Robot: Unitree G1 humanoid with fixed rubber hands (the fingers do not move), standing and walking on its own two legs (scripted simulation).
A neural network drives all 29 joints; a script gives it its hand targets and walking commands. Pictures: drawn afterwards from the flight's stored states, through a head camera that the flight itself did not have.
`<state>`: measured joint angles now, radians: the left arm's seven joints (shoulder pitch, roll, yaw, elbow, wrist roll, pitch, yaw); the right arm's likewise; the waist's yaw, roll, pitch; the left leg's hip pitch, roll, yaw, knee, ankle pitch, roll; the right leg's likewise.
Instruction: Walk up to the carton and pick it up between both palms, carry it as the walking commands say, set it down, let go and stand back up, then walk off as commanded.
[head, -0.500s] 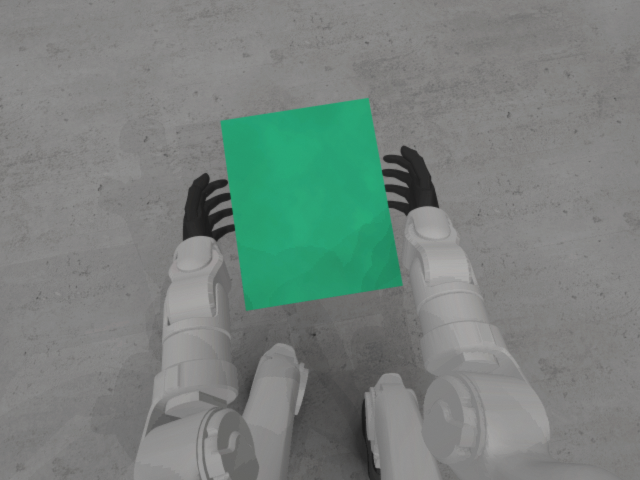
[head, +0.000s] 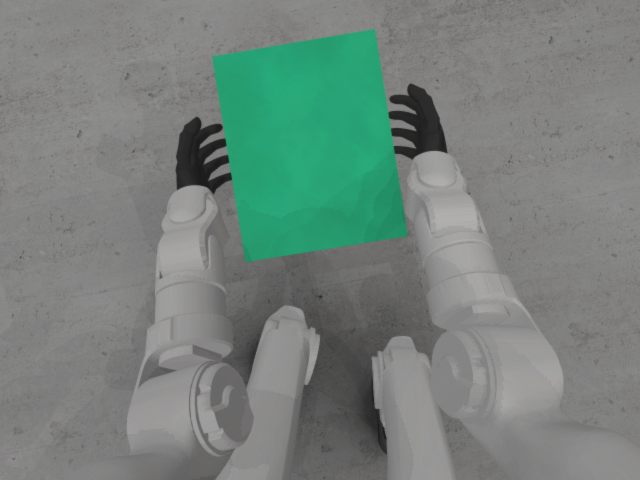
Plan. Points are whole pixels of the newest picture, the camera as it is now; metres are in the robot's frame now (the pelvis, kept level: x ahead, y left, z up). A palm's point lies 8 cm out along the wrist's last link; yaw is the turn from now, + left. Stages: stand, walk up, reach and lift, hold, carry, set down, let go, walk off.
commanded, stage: set down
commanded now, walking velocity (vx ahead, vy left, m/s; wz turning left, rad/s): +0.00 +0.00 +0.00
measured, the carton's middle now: (312, 163) +0.49 +0.11 -0.17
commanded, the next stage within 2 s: none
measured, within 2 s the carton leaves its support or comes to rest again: neither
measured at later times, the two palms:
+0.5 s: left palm (215, 186) +0.44 +0.24 -0.18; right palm (410, 156) +0.53 -0.02 -0.17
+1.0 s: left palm (230, 188) +0.46 +0.25 -0.26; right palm (397, 162) +0.55 -0.02 -0.26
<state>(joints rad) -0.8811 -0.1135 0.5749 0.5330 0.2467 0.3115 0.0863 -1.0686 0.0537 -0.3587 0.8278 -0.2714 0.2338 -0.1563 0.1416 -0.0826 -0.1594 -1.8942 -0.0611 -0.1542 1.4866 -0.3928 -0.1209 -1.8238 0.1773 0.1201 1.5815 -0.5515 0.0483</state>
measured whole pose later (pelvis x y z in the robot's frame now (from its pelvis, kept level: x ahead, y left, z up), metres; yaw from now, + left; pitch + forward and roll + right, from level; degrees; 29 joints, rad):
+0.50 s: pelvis -0.02 +0.00 -0.06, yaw -1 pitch +48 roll +0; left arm -1.09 -0.05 0.62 0.58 0.25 0.34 0.08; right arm -1.30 -0.03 -0.35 0.91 -0.26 0.28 -0.14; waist 0.14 -0.09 -0.04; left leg -2.11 -0.08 -0.15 1.68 -0.41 -0.13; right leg -2.04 0.21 0.12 1.78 -0.58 0.08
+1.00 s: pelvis -0.01 +0.01 -0.11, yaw -1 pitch +50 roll +0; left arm -1.20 0.01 0.61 0.60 0.21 0.32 0.07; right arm -1.44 -0.11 -0.25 0.96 -0.19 0.26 -0.17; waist 0.16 -0.08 0.08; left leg -2.27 -0.09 -0.14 1.86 -0.46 -0.14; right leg -2.20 0.23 0.12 1.96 -0.63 0.09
